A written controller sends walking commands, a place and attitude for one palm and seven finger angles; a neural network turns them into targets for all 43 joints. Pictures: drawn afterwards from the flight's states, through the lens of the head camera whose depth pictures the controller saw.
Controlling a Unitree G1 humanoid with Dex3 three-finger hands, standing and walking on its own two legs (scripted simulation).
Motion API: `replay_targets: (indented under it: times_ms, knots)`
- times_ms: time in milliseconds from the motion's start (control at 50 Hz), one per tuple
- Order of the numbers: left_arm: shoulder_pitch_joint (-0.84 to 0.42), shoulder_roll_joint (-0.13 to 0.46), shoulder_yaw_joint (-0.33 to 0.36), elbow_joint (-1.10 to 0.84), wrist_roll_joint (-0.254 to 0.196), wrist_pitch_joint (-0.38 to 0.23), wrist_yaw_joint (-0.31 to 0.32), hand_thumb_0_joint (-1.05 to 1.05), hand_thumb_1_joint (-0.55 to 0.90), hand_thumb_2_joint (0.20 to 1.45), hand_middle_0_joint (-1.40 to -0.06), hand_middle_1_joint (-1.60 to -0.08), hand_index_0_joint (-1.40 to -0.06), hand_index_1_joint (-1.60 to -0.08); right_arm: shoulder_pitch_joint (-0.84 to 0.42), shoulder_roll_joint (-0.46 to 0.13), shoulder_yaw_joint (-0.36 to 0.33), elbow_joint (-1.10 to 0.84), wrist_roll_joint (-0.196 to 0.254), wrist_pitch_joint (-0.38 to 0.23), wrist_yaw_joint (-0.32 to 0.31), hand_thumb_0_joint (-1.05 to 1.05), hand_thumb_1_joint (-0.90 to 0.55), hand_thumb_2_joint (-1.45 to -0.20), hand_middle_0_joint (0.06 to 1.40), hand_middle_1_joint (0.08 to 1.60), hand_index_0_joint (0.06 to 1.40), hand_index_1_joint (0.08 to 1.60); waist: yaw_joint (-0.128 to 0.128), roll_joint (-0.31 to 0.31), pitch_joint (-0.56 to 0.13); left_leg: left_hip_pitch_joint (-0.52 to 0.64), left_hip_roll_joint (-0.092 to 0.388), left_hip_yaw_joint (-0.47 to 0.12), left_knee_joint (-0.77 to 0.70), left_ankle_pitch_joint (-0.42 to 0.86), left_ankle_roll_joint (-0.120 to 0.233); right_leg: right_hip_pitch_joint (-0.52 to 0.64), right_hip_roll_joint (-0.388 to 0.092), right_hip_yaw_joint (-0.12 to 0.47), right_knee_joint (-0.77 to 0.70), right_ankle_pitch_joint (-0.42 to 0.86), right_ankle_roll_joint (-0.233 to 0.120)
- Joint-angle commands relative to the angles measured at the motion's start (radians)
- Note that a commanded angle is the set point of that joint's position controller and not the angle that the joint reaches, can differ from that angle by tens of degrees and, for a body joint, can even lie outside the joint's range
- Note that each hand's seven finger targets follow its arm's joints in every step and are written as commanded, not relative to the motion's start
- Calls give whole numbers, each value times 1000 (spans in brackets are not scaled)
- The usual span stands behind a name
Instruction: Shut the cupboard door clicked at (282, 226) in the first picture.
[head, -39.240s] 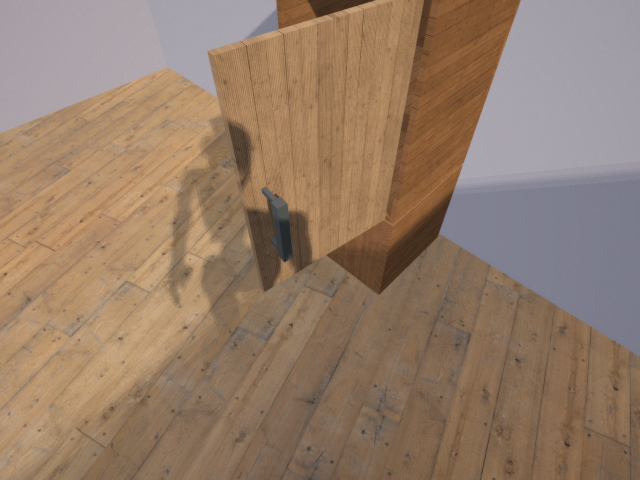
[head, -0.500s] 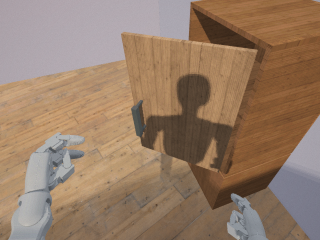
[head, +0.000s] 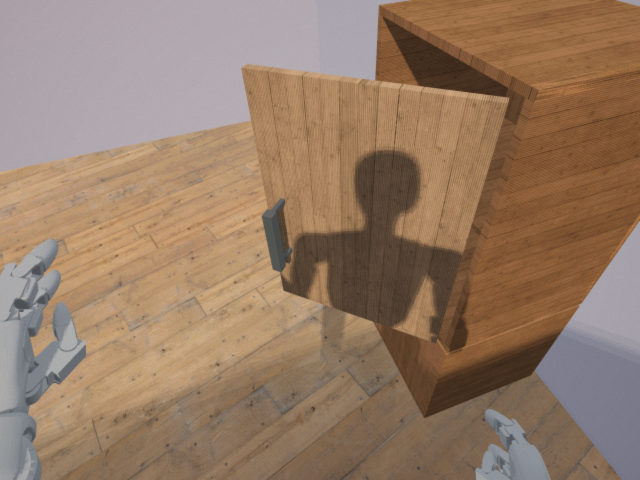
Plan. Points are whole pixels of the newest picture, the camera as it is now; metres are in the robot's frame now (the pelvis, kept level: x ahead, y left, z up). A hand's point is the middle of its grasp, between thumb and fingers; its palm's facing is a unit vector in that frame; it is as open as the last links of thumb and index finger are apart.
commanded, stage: draw the hand back to the body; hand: left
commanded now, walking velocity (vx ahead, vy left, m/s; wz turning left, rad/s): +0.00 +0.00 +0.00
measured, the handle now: (279, 235) +0.61 +0.18 -0.10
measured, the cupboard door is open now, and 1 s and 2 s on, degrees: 46 46 46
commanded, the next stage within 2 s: step back with the hand held close in 0.08 s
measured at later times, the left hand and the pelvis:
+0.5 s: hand (63, 341) +0.19 +0.28 +0.15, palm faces +0.39 -0.77 -0.50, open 7.4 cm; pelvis +0.00 +0.02 -0.01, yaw +0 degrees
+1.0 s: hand (9, 406) +0.13 +0.29 +0.15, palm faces +0.47 -0.76 -0.45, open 7.4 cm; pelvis -0.07 +0.02 -0.02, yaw +1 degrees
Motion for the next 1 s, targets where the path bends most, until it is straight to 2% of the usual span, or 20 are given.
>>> replay_targets:
  times_ms: [0,20,140,180,200,220,280,320,400,440,480,600,640,720,740,760,820,920,940,980]
  knots:
    - [-95,241,162,-258,4,-86,25,0,900,900,-200,-300,-200,-300,-146,-75,-29,-169,-1,-73,-5,0,-900,-900,200,300,200,300,10,11,-80,-53,30,1,-75,184,1,56,-34,22,-73,106,7]
    - [-83,225,151,-247,4,-83,23,0,900,900,-200,-300,-200,-300,-144,-73,-28,-166,-1,-72,-3,0,-900,-900,200,300,200,300,8,30,-62,-57,31,4,-76,192,-2,50,-33,21,-73,112,7]
    - [-61,211,149,-198,-1,-75,11,0,900,900,-200,-300,-200,-300,-136,-79,-33,-164,0,-63,2,0,-900,-900,200,300,200,300,5,-24,-24,-64,37,2,-86,189,-4,35,-27,17,-86,101,9]
    - [-74,212,148,-215,-2,-77,10,0,900,900,-200,-300,-200,-300,-137,-77,-34,-170,-1,-60,0,0,-900,-900,200,300,200,300,5,-24,-48,-52,37,7,-83,196,0,41,-30,20,-82,113,12]
    - [-147,305,245,-246,2,-116,20,0,900,900,-200,-300,-200,-300,-127,-119,-52,-195,3,-36,5,0,-900,-900,200,300,200,300,-40,-31,-5,-146,56,-29,-18,111,21,-36,-96,133,-136,98,0]
    - [-59,244,198,-171,2,-123,16,0,900,900,-200,-300,-200,-300,-115,-111,-55,-174,-1,-22,7,0,-900,-900,200,300,200,300,-48,-102,-20,-137,46,-41,30,94,20,-67,-136,158,-158,71,-17]
    - [3,225,175,-205,4,-152,17,0,900,900,-200,-300,-200,-300,-110,-104,-63,-180,0,5,11,0,-900,-900,200,300,200,300,-55,-107,-90,-145,42,-40,88,110,11,-75,-192,166,-127,109,-48]
    - [38,245,195,-247,-1,-162,28,0,900,900,-200,-300,-200,-300,-108,-112,-68,-187,0,18,7,0,-900,-900,200,300,200,300,-58,-58,-145,-140,56,-49,62,185,8,-47,-180,134,-63,194,-45]
    - [64,281,228,-327,-7,-157,38,0,900,900,-200,-300,-200,-300,-114,-124,-72,-218,1,44,-12,0,-900,-900,200,300,200,300,-52,20,-226,-143,104,-78,20,511,-5,33,-103,59,96,428,-2]
    - [76,310,262,-319,-7,-146,39,0,900,900,-200,-300,-200,-300,-116,-128,-76,-224,-2,58,-18,0,-900,-900,200,300,200,300,-46,4,-240,-150,115,-83,26,596,-12,39,-88,52,124,462,6]
    - [77,282,235,-316,-8,-138,37,0,900,900,-200,-300,-200,-300,-105,-127,-77,-236,1,71,-18,0,-900,-900,200,300,200,300,-53,-12,-239,-168,127,-86,29,596,-16,34,-86,58,140,440,8]
    - [99,278,238,-287,-4,-133,42,0,900,900,-200,-300,-200,-300,-111,-133,-75,-247,1,86,-20,0,-900,-900,200,300,200,300,-53,-38,-179,-353,141,-114,-33,235,26,51,-77,81,137,280,20]
    - [88,303,264,-309,7,-143,43,0,900,900,-200,-300,-200,-300,-119,-145,-76,-247,-2,79,-21,0,-900,-900,200,300,200,300,-48,-7,-168,-447,145,-135,-68,84,42,101,-63,84,148,232,25]
    - [56,280,248,-312,21,-162,47,0,900,900,-200,-300,-200,-300,-107,-141,-67,-257,-1,67,-22,0,-900,-900,200,300,200,300,-58,9,-110,-624,146,-153,-109,-215,70,140,-52,99,173,128,31]
    - [48,310,277,-319,29,-170,49,0,900,900,-200,-300,-200,-300,-111,-147,-69,-253,-3,61,-23,0,-900,-900,200,300,200,300,-55,11,-110,-654,147,-162,-120,-270,76,161,-47,103,175,116,31]
    - [38,281,250,-319,30,-175,49,0,900,900,-200,-300,-200,-300,-104,-136,-64,-258,-3,57,-23,0,-900,-900,200,300,200,300,-60,8,-99,-677,142,-157,-115,-301,78,159,-52,106,179,98,30]
    - [14,279,248,-318,39,-189,55,0,900,900,-200,-300,-200,-300,-89,-140,-66,-253,-4,42,-19,0,-900,-900,200,300,200,300,-63,-11,-89,-707,125,-146,-75,-355,79,141,-60,136,156,43,23]
    - [-3,281,237,-348,44,-213,66,0,900,900,-200,-300,-200,-300,-73,-140,-66,-236,-10,12,-12,0,-900,-900,200,300,200,300,-69,-18,-83,-628,101,-131,-17,-344,63,24,-83,170,71,-91,6]
    - [-1,309,264,-344,47,-217,68,0,900,900,-200,-300,-200,-300,-73,-146,-70,-230,-13,7,-13,0,-900,-900,200,300,200,300,-66,-27,-84,-620,102,-136,-22,-338,60,18,-79,169,62,-101,4]
    - [-8,279,235,-354,45,-226,69,0,900,900,-200,-300,-200,-300,-72,-142,-65,-230,-12,1,-10,0,-900,-900,200,300,200,300,-70,-13,-75,-623,107,-139,-34,-333,59,9,-73,159,67,-108,6]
